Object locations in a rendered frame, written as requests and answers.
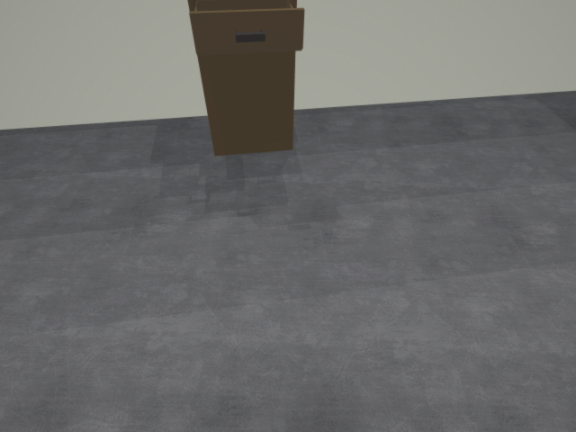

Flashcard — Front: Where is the cabinet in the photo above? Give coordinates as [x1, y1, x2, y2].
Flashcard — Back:
[188, 0, 297, 156]

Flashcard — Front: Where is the handle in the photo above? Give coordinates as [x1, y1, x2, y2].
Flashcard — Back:
[235, 30, 266, 42]

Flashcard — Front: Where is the drawer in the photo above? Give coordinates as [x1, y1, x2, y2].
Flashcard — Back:
[189, 0, 304, 56]

